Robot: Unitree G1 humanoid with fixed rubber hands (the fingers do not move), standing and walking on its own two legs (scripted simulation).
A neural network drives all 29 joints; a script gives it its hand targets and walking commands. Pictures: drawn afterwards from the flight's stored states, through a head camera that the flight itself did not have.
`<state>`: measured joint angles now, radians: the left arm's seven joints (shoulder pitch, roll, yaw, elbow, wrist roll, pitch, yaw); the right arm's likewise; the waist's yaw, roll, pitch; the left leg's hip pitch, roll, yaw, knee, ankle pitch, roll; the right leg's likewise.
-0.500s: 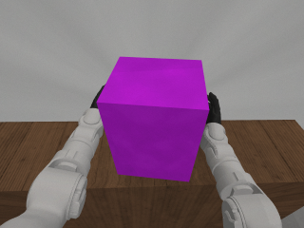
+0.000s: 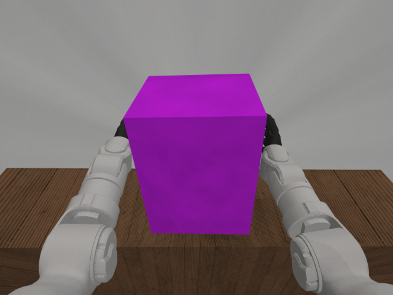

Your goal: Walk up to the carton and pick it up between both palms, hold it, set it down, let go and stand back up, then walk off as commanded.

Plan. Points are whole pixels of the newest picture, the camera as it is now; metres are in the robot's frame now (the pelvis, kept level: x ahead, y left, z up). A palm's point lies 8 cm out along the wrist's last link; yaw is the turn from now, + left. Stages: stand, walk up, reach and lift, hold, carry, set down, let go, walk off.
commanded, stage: reach and lift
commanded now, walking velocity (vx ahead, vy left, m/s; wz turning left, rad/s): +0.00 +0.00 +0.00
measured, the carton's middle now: (199, 155) +0.40 -0.03 +0.13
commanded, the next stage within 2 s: hold in 1.28 s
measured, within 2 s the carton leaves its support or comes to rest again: neither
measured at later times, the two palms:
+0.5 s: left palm (118, 135) +0.40 +0.14 +0.20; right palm (268, 136) +0.39 -0.18 +0.19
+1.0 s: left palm (115, 133) +0.40 +0.14 +0.20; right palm (269, 128) +0.40 -0.17 +0.20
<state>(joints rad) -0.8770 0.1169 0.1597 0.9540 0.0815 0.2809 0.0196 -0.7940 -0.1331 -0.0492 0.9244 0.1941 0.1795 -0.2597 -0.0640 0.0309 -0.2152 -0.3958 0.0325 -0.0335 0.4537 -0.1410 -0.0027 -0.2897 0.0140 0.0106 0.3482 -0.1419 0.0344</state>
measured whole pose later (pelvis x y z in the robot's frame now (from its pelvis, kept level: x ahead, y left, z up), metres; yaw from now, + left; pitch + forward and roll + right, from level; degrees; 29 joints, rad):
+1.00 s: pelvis +0.00 +0.00 +0.00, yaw +0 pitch +4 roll -2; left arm -0.85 0.08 0.22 0.66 0.06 0.55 0.08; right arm -0.90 -0.20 0.02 0.87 0.28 0.36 -0.23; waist -0.05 0.03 -0.21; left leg -0.39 0.03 -0.03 0.45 -0.14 -0.01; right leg -0.28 0.01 0.01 0.35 -0.14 0.03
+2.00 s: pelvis -0.01 +0.00 +0.00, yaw +0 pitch +3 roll -2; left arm -0.84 0.06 0.26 0.50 0.08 0.71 0.08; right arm -0.89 -0.22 0.02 0.72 0.33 0.52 -0.26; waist -0.05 0.03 -0.24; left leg -0.37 0.03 -0.03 0.45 -0.13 -0.01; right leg -0.27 0.01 0.01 0.35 -0.14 0.03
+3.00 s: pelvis +0.00 +0.00 +0.00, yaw +0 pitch +4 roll -2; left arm -0.84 0.06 0.27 0.50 0.09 0.72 0.06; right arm -0.92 -0.22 0.02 0.75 0.33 0.54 -0.26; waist -0.05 0.03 -0.25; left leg -0.37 0.03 -0.03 0.44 -0.13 -0.01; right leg -0.27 0.01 0.01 0.35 -0.14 0.03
